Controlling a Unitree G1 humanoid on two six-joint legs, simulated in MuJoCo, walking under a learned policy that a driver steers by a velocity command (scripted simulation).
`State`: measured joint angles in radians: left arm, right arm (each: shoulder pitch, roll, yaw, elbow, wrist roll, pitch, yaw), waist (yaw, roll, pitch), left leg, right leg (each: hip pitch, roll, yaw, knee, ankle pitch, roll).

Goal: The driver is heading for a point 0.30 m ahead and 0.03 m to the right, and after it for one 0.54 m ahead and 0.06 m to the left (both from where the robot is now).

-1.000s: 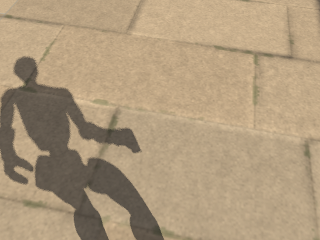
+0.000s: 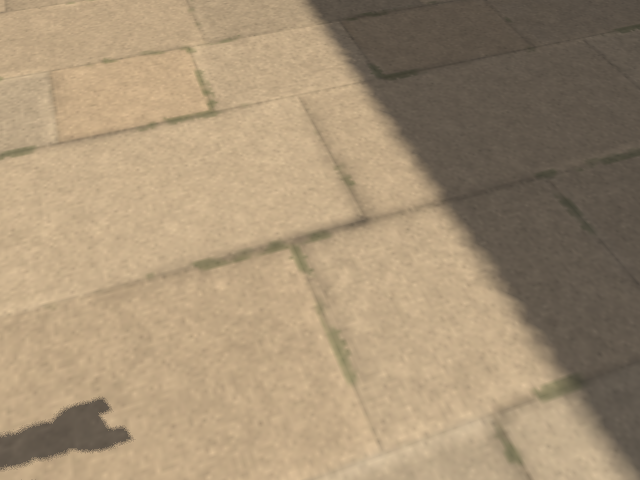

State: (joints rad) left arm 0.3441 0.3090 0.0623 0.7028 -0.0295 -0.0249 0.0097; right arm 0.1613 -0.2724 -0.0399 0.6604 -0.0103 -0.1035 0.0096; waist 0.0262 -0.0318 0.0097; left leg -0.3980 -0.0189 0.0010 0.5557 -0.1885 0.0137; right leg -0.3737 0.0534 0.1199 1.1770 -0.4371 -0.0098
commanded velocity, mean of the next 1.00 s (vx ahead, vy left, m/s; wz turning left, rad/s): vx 0.19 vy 0.00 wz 0.13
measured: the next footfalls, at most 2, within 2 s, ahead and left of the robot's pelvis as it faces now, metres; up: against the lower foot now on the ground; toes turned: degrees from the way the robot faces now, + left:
right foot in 0.36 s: +0.30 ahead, -0.15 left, +0.00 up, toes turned -7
left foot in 0.74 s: +0.25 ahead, +0.11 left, +0.00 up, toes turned +8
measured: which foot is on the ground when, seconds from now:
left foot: down 0.00-0.36, up 0.38-0.72, down 0.74-1.00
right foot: up 0.00-0.34, down 0.36-0.74, up 0.76-1.00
